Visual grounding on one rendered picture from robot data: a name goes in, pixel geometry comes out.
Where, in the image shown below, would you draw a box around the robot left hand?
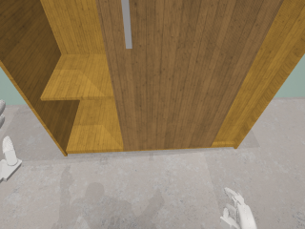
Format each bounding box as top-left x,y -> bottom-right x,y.
0,99 -> 22,183

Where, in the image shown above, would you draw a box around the handle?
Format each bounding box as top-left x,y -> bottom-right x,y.
121,0 -> 132,49

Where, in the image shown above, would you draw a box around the robot right hand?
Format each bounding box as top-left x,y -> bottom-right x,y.
220,187 -> 257,229

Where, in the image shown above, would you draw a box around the wardrobe door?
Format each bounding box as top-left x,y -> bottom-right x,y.
213,0 -> 305,142
95,0 -> 284,151

